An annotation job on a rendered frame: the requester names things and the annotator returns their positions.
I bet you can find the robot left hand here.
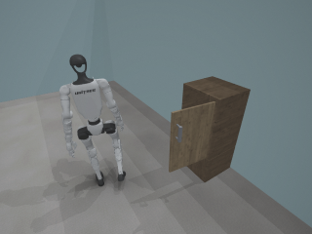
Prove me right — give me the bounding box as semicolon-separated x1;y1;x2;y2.
66;140;78;158

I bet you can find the cupboard door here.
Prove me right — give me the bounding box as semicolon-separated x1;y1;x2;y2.
169;101;215;173

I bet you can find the robot right upper arm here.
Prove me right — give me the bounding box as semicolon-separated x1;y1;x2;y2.
96;78;116;109

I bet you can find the robot right forearm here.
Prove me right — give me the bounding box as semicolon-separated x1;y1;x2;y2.
110;100;122;122

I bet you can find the humanoid robot torso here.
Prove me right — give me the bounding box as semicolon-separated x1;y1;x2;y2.
70;77;105;136

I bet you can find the handle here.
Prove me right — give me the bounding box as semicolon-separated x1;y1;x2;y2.
175;124;183;142

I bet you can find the robot head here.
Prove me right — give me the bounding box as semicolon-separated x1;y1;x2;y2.
69;54;94;85

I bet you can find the robot left upper arm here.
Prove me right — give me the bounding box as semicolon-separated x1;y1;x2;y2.
59;84;73;120

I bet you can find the robot left forearm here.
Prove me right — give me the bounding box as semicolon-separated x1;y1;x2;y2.
61;111;73;141

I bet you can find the robot right hand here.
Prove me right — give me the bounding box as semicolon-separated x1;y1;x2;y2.
115;119;124;132

